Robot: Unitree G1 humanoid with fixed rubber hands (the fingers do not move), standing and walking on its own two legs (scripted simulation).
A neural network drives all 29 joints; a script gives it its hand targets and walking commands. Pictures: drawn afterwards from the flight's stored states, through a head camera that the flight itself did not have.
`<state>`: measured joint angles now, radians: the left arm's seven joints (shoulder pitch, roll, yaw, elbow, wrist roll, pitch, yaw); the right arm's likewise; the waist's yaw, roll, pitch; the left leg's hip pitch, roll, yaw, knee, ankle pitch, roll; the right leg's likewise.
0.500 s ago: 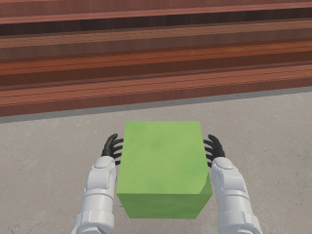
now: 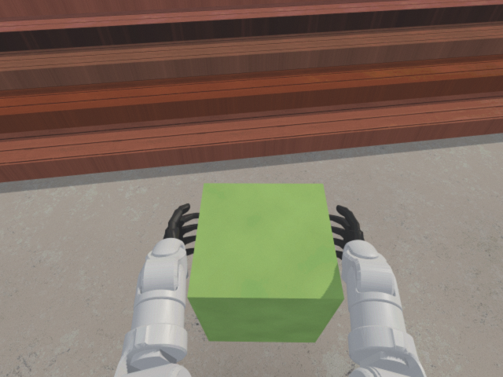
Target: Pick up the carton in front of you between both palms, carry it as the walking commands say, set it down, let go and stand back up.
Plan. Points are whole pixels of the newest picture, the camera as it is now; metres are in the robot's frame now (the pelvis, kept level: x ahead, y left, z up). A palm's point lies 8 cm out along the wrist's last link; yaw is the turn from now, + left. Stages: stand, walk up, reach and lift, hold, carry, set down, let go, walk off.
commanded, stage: reach and lift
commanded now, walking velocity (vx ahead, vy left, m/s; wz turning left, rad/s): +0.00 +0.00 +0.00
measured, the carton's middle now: (262, 267) +0.30 +0.00 -0.04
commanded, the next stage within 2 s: hold in 0.52 s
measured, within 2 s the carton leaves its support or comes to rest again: neither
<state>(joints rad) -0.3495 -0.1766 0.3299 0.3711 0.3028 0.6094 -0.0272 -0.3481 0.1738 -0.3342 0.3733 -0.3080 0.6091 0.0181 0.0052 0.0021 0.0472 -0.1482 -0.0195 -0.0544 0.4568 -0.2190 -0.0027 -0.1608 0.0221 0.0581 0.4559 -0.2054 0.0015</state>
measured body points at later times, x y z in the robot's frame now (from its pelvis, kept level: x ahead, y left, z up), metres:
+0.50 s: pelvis +0.02 +0.00 +0.01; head -0.01 +0.00 +0.45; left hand +0.32 +0.15 +0.03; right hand +0.32 -0.15 +0.03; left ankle +0.02 +0.12 -0.74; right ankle +0.03 -0.12 -0.74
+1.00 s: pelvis +0.00 +0.00 +0.00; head -0.04 +0.00 +0.45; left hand +0.30 +0.15 +0.05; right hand +0.30 -0.15 +0.05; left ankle +0.02 +0.12 -0.74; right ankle +0.03 -0.12 -0.74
